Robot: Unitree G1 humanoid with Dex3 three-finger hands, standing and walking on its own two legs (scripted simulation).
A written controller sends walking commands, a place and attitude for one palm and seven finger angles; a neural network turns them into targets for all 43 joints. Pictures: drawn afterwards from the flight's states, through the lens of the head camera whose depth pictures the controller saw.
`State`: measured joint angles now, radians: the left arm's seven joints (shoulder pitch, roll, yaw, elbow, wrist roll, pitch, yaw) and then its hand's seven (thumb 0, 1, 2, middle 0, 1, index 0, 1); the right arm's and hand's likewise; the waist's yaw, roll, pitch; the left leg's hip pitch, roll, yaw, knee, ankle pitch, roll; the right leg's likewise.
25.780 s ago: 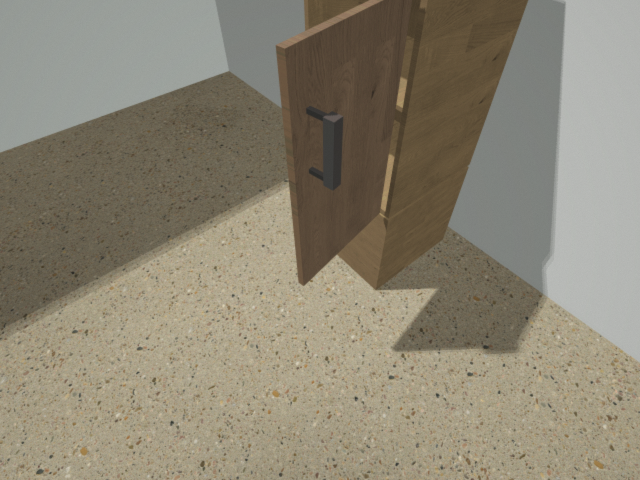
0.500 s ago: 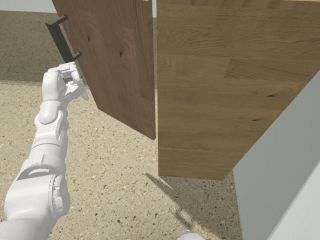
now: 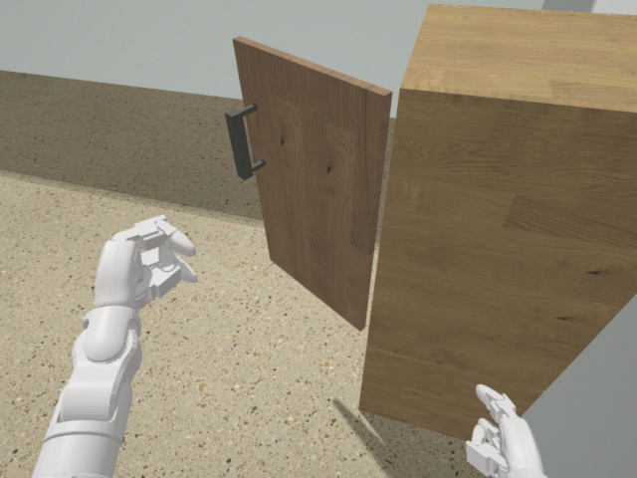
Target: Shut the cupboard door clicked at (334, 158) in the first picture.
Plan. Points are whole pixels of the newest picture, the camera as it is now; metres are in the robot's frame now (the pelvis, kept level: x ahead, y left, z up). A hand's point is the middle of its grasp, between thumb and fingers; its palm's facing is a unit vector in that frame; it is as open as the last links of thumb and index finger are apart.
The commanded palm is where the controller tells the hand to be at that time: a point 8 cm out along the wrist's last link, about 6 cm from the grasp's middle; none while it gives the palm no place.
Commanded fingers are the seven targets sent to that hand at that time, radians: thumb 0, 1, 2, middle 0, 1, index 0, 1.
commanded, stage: draw the hand back to the body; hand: left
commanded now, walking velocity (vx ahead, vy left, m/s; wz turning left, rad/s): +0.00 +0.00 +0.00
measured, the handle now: (248, 142) +0.70 +0.21 +0.07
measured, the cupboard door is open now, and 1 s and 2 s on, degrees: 62 62 62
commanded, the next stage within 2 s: step back with the hand held close in 0.84 s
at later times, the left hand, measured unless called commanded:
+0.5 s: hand (60, 336) +0.20 +0.26 +0.16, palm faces +0.45 -0.78 -0.42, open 6.4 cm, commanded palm +0.16 +0.30 +0.18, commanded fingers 0.00 0.90 0.90 -0.20 -0.30 -0.20 -0.30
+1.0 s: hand (60, 346) +0.19 +0.26 +0.16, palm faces +0.46 -0.79 -0.40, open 7.4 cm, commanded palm +0.14 +0.29 +0.18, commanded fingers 0.00 0.90 0.90 -0.20 -0.30 -0.20 -0.30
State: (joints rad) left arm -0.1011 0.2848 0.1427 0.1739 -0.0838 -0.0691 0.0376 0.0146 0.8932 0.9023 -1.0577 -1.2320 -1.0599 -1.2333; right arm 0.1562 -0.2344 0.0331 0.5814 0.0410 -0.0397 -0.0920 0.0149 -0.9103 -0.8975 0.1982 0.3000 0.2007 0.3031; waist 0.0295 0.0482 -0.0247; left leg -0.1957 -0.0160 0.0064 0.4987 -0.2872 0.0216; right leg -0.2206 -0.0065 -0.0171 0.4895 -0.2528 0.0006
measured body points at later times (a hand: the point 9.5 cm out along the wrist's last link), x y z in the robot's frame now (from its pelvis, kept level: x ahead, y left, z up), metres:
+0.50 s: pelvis +0.02 +0.00 +0.01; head -0.01 -0.04 +0.45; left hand +0.17 +0.30 +0.19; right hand +0.19 -0.22 -0.09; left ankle -0.01 +0.10 -0.74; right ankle +0.01 -0.12 -0.74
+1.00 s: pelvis +0.00 -0.01 +0.01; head -0.03 -0.04 +0.45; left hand +0.16 +0.30 +0.19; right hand +0.18 -0.23 -0.08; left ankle -0.01 +0.10 -0.74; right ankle +0.01 -0.12 -0.74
